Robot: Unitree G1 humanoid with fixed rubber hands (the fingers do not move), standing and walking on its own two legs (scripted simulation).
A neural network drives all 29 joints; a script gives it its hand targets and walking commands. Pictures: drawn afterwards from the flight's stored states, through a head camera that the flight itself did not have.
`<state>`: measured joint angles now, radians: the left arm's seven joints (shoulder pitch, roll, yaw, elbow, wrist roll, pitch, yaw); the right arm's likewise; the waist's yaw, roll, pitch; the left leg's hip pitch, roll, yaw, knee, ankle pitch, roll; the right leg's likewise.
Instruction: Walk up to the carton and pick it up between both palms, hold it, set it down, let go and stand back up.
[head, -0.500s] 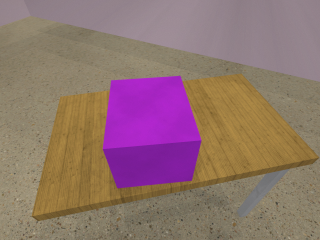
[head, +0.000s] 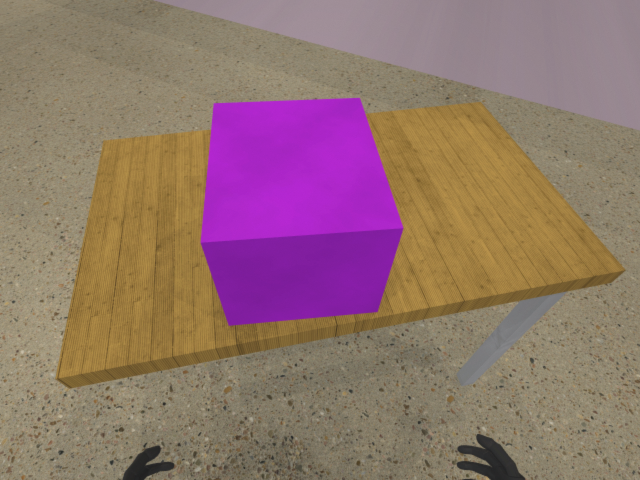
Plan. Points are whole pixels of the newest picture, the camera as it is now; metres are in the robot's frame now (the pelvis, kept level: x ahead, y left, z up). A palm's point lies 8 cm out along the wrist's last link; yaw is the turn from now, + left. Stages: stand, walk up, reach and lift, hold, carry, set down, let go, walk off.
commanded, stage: reach and lift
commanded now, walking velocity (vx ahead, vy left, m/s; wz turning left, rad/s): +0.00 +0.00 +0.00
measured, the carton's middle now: (296, 208) +0.52 +0.05 +0.02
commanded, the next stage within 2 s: none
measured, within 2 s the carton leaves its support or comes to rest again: neither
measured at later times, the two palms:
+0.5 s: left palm out of the picture +0.16 +0.24 -0.06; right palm out of the picture +0.15 -0.21 -0.05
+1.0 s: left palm (111, 439) +0.20 +0.26 -0.03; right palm (493, 421) +0.21 -0.20 -0.03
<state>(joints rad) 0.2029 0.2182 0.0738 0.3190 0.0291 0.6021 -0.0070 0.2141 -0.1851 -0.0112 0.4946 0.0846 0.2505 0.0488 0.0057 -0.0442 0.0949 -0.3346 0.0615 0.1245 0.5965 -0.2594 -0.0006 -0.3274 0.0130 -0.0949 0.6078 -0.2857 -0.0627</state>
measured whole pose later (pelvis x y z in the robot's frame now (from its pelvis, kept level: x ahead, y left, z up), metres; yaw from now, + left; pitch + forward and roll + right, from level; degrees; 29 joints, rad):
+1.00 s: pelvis +0.05 +0.01 +0.02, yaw +0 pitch -2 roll +0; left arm 0.32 0.24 0.01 0.38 -0.11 -0.10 0.04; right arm 0.32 -0.18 0.01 0.48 0.18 -0.21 0.06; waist 0.05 -0.03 0.00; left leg -0.11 0.04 0.13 0.36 -0.23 0.00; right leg -0.08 0.02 -0.09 0.34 -0.23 -0.04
